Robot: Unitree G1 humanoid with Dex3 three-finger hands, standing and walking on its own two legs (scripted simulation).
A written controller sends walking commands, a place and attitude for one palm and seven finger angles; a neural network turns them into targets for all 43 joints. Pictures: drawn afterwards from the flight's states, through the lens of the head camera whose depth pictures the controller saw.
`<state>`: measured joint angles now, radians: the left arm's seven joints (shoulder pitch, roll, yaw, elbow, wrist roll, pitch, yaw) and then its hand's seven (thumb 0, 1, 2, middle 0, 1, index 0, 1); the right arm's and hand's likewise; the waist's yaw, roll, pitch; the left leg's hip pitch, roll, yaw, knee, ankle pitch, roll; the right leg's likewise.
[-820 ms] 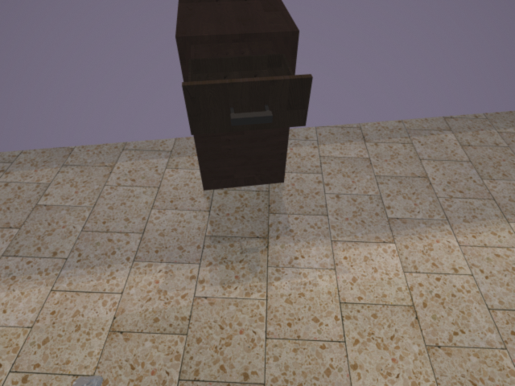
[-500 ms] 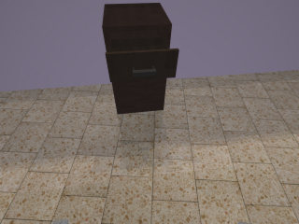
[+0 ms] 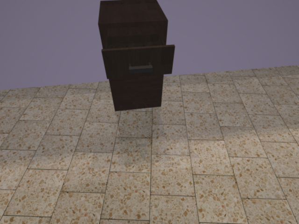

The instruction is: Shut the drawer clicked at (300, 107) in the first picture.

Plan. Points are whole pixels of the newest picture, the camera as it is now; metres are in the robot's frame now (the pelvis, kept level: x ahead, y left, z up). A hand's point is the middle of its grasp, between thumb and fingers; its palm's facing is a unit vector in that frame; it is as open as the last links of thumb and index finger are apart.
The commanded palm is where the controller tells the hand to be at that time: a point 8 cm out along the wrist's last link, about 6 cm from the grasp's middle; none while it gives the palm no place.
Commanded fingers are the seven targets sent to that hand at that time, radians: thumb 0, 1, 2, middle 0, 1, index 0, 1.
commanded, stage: stand and wait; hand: left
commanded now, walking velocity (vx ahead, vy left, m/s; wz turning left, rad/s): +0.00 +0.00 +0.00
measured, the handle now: (140, 66) +0.90 +0.10 -0.09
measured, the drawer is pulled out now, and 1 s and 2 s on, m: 0.30 0.30 0.30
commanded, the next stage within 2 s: look at it before walking up in 0.06 s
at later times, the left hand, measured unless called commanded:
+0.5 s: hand out of the picture +0.07 +0.25 -0.16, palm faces -0.03 -0.94 -0.33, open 7.4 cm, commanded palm none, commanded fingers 0.00 0.90 0.90 -0.20 -0.30 -0.20 -0.30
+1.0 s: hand out of the picture +0.06 +0.22 -0.17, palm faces -0.09 -0.96 -0.27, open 7.4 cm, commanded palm none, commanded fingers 0.00 0.90 0.90 -0.20 -0.30 -0.20 -0.30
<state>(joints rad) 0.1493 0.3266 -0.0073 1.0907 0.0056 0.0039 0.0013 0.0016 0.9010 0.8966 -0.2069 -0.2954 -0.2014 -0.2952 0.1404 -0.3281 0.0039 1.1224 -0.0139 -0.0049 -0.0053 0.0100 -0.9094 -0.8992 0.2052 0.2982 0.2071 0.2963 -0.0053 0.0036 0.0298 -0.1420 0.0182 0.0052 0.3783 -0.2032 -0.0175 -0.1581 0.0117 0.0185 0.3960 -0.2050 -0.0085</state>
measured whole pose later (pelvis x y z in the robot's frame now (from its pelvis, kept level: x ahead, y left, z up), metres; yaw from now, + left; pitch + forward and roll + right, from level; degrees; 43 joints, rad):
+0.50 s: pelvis +0.00 +0.00 +0.00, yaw +0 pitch -2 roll +0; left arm 0.14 0.33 -0.01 1.09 0.01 0.00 0.00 0.00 0.90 0.90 -0.21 -0.30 -0.20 -0.30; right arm 0.13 -0.33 0.00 1.12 -0.01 -0.01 0.00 0.01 -0.91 -0.90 0.21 0.30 0.21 0.30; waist 0.00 0.00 0.02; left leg -0.14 0.01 0.01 0.36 -0.19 -0.01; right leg -0.16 0.01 0.02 0.38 -0.19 0.00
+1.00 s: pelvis +0.01 +0.00 -0.01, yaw -7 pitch -1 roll +1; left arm 0.26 0.27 0.03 1.01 0.02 0.05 -0.02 0.00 0.90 0.90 -0.20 -0.29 -0.20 -0.29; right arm 0.18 -0.27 -0.02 1.03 -0.02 0.01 -0.01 0.01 -0.91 -0.90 0.20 0.30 0.21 0.30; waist 0.02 0.00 0.02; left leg -0.18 0.06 0.12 0.51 -0.31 -0.01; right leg -0.28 0.04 0.08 0.62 -0.37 -0.01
